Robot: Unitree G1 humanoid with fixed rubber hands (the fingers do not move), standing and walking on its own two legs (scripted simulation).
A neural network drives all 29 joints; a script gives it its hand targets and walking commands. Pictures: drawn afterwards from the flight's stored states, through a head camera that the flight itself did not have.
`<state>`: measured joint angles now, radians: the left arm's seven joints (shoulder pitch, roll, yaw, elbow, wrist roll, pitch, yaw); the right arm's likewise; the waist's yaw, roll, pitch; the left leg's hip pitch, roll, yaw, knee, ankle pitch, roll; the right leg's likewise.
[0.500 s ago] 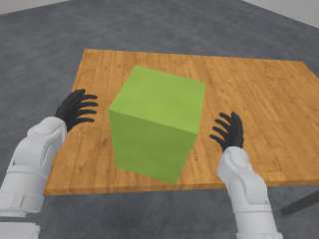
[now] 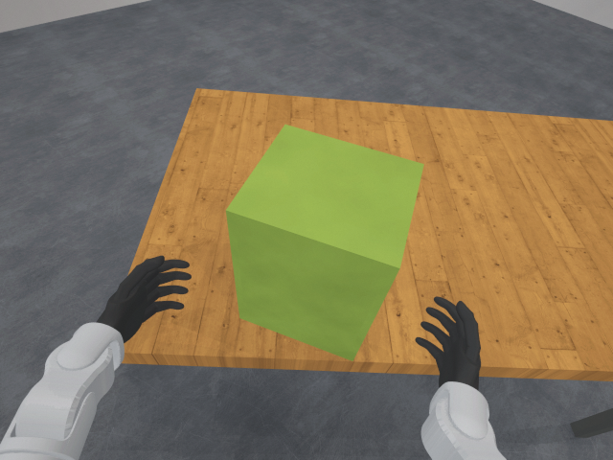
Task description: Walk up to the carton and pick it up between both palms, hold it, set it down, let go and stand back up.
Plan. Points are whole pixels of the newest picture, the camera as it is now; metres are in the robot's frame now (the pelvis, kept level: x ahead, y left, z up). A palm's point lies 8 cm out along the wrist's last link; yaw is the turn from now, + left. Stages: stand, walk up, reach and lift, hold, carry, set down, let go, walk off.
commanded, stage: set down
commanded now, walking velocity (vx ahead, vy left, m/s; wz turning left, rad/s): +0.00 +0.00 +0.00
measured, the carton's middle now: (321, 250) +0.40 +0.00 +0.03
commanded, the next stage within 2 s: let go in 1.76 s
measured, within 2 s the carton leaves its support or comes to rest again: neither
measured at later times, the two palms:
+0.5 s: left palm (101, 391) +0.20 +0.26 -0.01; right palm (443, 432) +0.17 -0.15 -0.01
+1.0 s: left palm (95, 405) +0.19 +0.26 -0.02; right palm (451, 444) +0.16 -0.16 -0.02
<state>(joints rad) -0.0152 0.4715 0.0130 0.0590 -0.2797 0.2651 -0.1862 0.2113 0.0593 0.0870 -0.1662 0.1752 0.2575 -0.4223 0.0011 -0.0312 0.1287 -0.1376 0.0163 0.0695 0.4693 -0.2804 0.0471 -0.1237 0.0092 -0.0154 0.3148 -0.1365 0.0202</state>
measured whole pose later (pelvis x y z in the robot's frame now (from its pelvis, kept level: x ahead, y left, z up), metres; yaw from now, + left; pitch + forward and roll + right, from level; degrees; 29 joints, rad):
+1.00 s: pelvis +0.01 +0.01 +0.00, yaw +0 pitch -7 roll -3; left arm 0.29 0.46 -0.03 0.18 -0.25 -0.03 -0.19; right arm 0.43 0.05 0.07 0.17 0.10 -0.20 -0.30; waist 0.03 -0.02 0.14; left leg -0.07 0.01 0.07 0.52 -0.34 0.05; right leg -0.06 0.01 -0.02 0.37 -0.20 0.00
